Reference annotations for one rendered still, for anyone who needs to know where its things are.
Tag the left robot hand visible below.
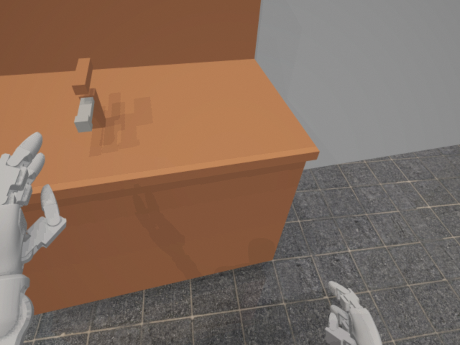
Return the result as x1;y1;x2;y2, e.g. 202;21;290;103
0;132;66;276

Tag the tap lever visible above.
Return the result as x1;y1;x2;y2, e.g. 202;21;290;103
74;97;95;133

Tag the right robot hand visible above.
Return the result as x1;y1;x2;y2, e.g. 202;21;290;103
325;281;382;345

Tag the counter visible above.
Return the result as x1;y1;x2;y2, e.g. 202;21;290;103
0;0;320;315

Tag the robot left forearm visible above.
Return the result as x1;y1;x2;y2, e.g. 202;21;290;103
0;274;34;345

